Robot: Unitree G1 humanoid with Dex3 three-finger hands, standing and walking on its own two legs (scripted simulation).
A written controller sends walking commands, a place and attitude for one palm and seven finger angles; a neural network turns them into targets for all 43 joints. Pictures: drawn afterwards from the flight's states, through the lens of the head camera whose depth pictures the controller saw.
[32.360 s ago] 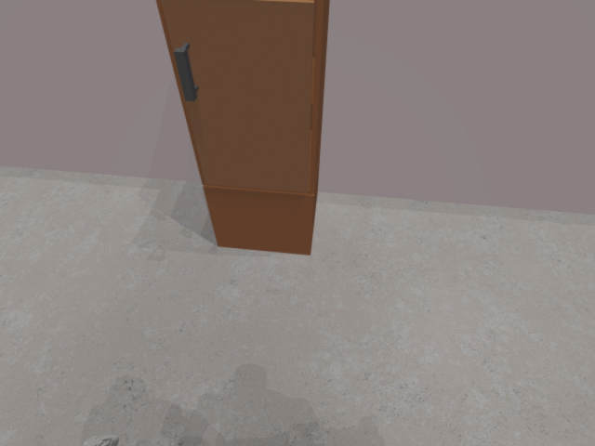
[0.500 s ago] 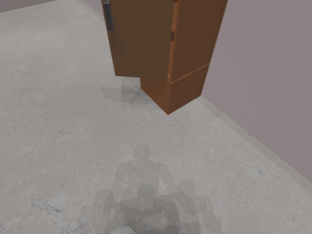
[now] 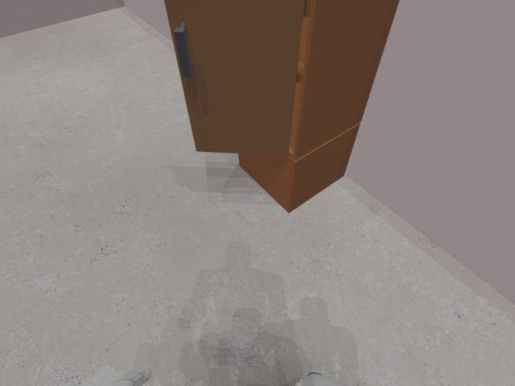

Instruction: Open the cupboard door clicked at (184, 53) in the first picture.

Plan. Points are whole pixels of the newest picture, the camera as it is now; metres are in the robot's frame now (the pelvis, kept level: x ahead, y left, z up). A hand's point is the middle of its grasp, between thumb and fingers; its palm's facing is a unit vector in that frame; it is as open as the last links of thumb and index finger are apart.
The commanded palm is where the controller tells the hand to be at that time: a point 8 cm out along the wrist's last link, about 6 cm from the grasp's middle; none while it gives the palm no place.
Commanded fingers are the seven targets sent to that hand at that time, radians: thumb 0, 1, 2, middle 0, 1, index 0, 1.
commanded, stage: take the last steps up to it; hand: left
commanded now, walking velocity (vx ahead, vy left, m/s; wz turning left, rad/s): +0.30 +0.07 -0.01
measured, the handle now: (185, 50) +0.95 +0.24 +0.04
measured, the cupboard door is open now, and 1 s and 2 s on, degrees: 48 48 48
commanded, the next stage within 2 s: come to a stop and stand still in 0.72 s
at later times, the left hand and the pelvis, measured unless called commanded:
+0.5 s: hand out of the picture +0.12 +0.21 -0.17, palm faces +0.14 -0.97 -0.18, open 7.3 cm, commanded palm none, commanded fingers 0.00 0.90 0.90 -0.20 -0.30 -0.20 -0.30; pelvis +0.19 +0.03 +0.00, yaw +1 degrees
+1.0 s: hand (163, 240) +0.44 +0.24 -0.17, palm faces -0.02 -0.97 -0.22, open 7.3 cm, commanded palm none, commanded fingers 0.00 0.90 0.90 -0.20 -0.30 -0.20 -0.30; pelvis +0.34 +0.06 +0.00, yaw -1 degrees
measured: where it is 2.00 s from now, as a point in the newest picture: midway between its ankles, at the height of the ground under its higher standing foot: (247, 360)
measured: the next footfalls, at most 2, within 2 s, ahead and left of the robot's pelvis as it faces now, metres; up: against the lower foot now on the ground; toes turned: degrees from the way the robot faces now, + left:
right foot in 0.06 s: +0.14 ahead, -0.11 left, +0.00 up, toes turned -7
left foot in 0.54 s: +0.37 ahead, +0.17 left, +0.00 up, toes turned +6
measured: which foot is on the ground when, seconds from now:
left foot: down 0.00-0.08, up 0.10-0.52, down 0.54-1.00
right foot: up 0.00-0.04, down 0.06-0.54, up 0.56-0.92, down 0.94-1.00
